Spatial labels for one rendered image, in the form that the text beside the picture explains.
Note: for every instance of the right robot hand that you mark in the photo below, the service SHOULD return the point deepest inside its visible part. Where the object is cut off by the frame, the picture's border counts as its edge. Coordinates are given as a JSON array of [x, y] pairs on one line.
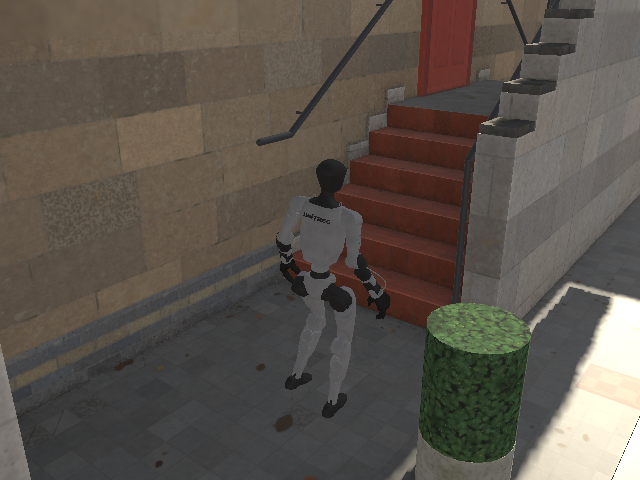
[[382, 303]]

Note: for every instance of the robot right shin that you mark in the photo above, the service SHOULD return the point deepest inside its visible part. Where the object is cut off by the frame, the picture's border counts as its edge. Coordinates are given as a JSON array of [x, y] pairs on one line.
[[338, 369]]

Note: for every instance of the robot right forearm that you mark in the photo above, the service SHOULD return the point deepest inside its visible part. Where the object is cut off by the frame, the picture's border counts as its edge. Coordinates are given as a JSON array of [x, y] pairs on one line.
[[366, 277]]

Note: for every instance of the robot left forearm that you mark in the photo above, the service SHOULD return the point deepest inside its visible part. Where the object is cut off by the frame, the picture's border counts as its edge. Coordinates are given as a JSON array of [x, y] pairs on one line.
[[285, 252]]

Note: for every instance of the robot right upper arm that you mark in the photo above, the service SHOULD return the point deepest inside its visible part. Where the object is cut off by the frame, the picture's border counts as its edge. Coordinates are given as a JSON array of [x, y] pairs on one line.
[[352, 220]]

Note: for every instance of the left robot hand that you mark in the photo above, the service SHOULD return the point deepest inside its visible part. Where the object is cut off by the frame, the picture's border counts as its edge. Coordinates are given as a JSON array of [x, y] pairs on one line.
[[285, 267]]

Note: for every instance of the robot left upper arm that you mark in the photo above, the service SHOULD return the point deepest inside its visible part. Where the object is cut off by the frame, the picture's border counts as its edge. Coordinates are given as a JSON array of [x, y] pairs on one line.
[[285, 235]]

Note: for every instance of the right robot thigh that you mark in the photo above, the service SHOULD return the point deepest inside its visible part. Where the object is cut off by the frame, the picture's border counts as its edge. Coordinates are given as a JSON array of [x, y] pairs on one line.
[[343, 301]]

